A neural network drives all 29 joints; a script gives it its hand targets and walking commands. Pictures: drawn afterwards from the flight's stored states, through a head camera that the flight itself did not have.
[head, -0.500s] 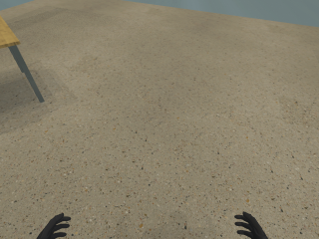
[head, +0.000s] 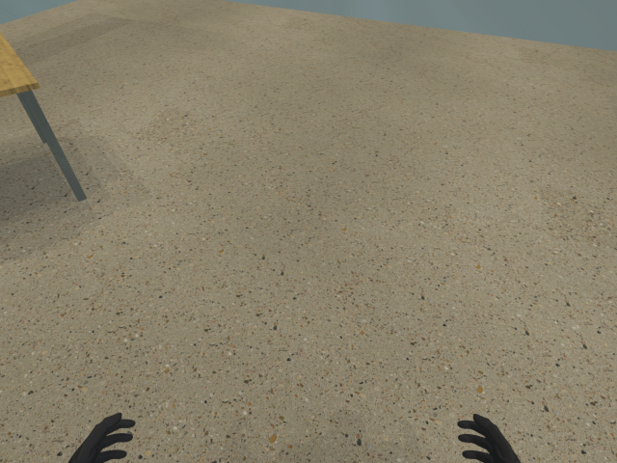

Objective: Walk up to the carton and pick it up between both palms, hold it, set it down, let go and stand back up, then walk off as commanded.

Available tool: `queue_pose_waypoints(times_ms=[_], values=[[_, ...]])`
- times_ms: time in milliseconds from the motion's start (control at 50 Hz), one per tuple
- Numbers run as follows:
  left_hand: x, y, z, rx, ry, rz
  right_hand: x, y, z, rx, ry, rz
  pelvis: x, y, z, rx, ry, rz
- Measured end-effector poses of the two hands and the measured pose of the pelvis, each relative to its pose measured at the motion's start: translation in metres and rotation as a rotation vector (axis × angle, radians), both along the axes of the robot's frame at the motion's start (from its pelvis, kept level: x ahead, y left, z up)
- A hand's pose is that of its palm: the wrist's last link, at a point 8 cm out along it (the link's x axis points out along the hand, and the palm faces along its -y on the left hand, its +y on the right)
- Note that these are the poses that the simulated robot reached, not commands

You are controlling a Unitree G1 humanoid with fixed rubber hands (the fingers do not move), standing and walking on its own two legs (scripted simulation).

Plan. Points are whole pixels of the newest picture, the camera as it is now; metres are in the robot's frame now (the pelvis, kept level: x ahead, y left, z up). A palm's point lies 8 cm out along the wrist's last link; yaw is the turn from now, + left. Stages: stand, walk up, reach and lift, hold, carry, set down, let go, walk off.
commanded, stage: stand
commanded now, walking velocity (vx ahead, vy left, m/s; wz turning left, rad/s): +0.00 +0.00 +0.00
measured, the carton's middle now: out of the picture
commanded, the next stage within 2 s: walk up in 0.68 s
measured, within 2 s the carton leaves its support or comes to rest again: neither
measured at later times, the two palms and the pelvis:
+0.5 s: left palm out of the picture +0.15 +0.28 -0.06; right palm out of the picture +0.13 -0.26 -0.08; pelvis -0.01 +0.00 +0.00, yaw +0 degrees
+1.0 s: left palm out of the picture +0.12 +0.32 -0.05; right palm out of the picture +0.13 -0.26 -0.08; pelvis +0.00 +0.01 +0.00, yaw +3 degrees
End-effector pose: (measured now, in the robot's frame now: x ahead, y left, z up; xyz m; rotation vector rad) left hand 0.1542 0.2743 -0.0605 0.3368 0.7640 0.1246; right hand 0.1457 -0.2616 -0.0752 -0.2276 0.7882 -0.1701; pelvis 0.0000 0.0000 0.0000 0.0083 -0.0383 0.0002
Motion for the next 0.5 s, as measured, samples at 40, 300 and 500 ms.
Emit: queue_pose_waypoints(times_ms=[40, 300, 500], values=[[-0.001, 0.001, 0.0, 0.003, -0.001, 0.0, -0.002, 0.0, 0.0, -0.001, 0.002, -0.001, -0.001, 0.0, 0.0, 0.0, -0.001, 0.0], [-0.002, 0.001, 0.003, 0.005, -0.016, -0.001, -0.005, -0.001, 0.0, -0.001, -0.001, -0.004, -0.003, 0.0, 0.0, 0.0, -0.004, 0.0], [-0.006, 0.002, 0.005, 0.008, -0.021, -0.002, -0.011, -0.003, -0.001, -0.002, 0.006, -0.007, -0.007, -0.001, 0.0, 0.001, -0.008, 0.0]])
